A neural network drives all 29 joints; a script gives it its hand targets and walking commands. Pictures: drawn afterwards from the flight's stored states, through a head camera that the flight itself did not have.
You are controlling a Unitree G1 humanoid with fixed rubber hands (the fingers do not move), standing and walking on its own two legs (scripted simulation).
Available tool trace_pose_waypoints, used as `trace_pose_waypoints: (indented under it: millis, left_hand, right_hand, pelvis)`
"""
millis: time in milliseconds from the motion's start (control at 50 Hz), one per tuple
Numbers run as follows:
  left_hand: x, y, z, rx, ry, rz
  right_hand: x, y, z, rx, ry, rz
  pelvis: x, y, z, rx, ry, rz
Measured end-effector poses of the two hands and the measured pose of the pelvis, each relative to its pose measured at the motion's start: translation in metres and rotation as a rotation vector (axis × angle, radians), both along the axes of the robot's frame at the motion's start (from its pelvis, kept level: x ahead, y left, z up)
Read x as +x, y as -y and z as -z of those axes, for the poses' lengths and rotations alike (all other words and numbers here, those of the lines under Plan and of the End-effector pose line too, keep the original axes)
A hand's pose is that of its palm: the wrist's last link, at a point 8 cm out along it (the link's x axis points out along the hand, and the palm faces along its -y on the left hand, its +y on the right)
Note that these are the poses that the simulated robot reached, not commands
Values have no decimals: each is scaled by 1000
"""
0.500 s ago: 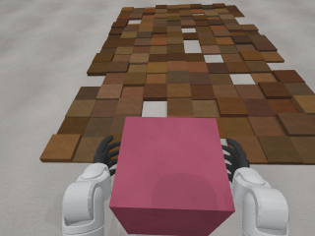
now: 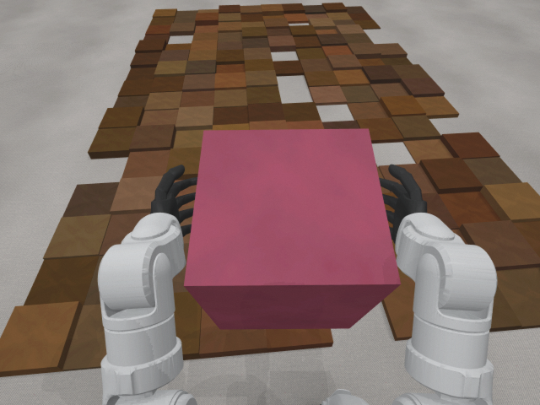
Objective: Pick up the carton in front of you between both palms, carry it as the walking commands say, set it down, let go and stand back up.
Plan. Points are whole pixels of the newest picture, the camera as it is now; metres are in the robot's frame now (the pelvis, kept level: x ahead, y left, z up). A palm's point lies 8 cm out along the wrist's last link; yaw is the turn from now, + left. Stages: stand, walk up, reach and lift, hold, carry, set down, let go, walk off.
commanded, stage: carry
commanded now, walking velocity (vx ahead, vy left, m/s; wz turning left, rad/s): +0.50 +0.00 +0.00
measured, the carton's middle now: (285, 241) +0.33 +0.00 +0.09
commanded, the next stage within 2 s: none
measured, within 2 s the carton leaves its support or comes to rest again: neither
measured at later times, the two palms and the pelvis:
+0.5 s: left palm (210, 93) +0.70 +0.14 +0.12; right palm (346, 89) +0.72 -0.16 +0.12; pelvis +0.33 -0.03 -0.01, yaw +0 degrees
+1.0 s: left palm out of the picture +1.06 +0.08 +0.21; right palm out of the picture +1.06 -0.21 +0.21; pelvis +0.70 -0.04 +0.02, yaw +0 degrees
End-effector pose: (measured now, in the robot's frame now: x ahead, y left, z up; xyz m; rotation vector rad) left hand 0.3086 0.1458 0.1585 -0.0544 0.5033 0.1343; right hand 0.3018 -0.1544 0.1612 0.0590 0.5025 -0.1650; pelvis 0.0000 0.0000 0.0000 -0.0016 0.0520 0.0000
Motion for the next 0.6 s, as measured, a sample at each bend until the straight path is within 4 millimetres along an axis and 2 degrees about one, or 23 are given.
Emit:
trace_pose_waypoints:
  millis: [60,140,200,280,380,500,600]
  left_hand:
    - [61,6,0,26,-26,-2]
    - [143,16,10,37,-51,-40]
    - [189,17,28,36,-127,-76]
    - [240,15,44,-4,-183,-116]
    - [308,13,45,-47,-138,-146]
    - [392,5,36,-73,-61,-133]
    - [478,-4,34,-72,-31,-85]
  right_hand:
    - [65,6,3,-4,-25,-26]
    - [155,16,20,19,-49,-56]
    - [211,17,39,49,-125,-73]
    - [271,14,50,82,-184,-63]
    - [340,12,49,102,-139,-47]
    - [418,4,42,116,-62,-29]
    - [492,-4,35,65,-26,-12]
  pelvis:
    - [45,9,10,12,0,-9]
    - [107,24,32,11,4,-23]
    - [138,32,30,6,-2,-22]
    - [180,40,17,11,-22,-25]
    - [241,43,7,21,-47,-23]
    - [334,32,9,18,-55,-5]
    - [420,16,15,52,-36,8]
